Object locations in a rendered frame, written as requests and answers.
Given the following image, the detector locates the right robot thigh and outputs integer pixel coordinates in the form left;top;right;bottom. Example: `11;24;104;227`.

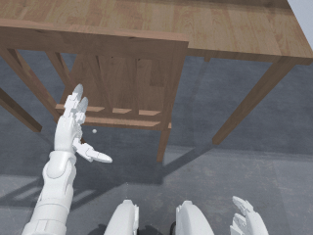
176;204;214;235

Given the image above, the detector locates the left robot forearm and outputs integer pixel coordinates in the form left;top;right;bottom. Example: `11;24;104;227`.
22;150;77;235

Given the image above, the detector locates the left robot shin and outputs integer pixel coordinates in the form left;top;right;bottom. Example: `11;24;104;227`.
123;200;137;235

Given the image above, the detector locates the table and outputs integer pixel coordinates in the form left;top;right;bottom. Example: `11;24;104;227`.
0;0;313;145

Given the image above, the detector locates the chair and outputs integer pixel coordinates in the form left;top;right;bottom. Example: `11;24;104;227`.
0;18;190;163

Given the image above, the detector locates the left robot hand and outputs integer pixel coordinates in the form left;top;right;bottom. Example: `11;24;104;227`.
54;83;112;164

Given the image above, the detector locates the right robot hand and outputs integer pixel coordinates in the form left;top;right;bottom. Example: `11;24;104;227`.
230;196;269;235

